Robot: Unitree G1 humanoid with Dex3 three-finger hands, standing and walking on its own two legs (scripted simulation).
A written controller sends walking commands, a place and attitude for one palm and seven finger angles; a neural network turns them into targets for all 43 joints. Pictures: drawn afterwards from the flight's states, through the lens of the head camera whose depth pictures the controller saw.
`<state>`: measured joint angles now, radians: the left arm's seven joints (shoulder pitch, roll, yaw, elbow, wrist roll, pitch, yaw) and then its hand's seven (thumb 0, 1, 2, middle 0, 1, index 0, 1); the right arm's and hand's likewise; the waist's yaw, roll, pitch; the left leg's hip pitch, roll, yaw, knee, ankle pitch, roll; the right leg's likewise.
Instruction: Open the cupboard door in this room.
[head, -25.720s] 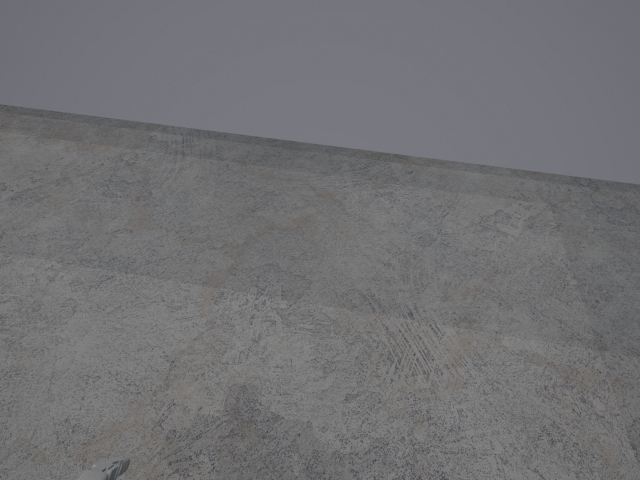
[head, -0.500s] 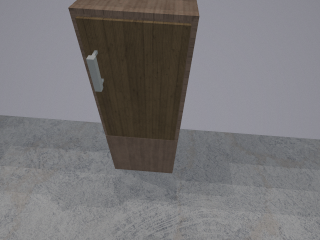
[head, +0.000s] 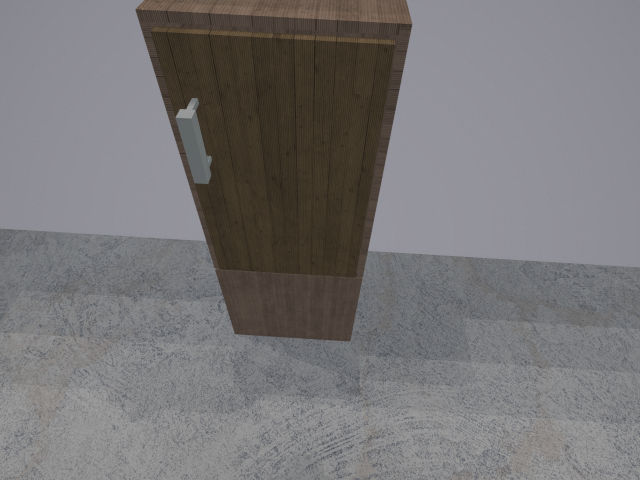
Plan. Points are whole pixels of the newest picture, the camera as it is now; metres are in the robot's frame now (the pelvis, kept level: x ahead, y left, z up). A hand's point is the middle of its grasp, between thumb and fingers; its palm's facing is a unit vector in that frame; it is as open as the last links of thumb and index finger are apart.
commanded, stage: come to a stop and stand still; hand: left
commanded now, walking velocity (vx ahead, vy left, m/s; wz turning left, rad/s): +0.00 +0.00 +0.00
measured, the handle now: (198, 141) +0.62 +0.26 +0.07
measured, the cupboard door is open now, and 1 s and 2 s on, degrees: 0 0 0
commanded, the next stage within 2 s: look again from close up in 0.68 s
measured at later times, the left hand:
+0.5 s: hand out of the picture +0.04 +0.19 -0.18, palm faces +0.04 -0.98 -0.18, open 7.3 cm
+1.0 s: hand out of the picture +0.07 +0.23 -0.18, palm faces +0.04 -0.97 -0.25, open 7.4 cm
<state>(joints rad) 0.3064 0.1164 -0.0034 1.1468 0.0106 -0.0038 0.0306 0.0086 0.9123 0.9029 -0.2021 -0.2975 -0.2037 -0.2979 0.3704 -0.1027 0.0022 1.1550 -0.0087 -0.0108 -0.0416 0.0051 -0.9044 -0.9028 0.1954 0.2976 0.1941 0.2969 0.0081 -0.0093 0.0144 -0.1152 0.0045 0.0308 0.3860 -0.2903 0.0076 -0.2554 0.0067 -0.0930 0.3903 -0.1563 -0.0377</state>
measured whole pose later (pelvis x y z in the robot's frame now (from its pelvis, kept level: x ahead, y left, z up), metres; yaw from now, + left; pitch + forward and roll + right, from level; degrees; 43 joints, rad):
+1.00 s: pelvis +0.02 +0.02 -0.01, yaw +0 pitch -1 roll -1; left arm 0.25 0.23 0.02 1.00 0.01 0.00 0.04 0.01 0.91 0.90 -0.20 -0.30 -0.21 -0.30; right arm 0.25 -0.22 -0.04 1.02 -0.01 -0.01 -0.05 0.01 -0.90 -0.90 0.20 0.30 0.20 0.30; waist -0.01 -0.01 0.00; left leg -0.11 -0.02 0.03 0.55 -0.42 0.04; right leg -0.26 -0.03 -0.08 0.58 -0.29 0.00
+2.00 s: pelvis +0.03 +0.04 -0.01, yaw -1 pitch -2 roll -1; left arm 0.30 0.16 0.05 1.03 0.02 -0.01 0.01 0.03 0.94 0.90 -0.20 -0.30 -0.20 -0.30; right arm 0.51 -0.08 0.00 1.16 -0.02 -0.05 -0.03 0.00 -0.90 -0.90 0.20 0.30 0.20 0.30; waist -0.04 0.00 0.04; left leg -0.04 -0.03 0.08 0.46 -0.40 0.07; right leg -0.32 -0.05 -0.12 0.57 -0.27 -0.05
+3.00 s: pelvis +0.07 +0.09 +0.00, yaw +0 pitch -1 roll -1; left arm 0.33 0.14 0.01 1.06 0.02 0.00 0.04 0.01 0.91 0.90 -0.20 -0.30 -0.20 -0.30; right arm 0.31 -0.12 -0.02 1.14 -0.02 0.02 -0.01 0.01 -0.91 -0.90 0.20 0.30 0.19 0.30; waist -0.01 -0.01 0.02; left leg -0.27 0.02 0.10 0.42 -0.13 0.03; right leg -0.21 -0.02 -0.08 0.42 -0.18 0.00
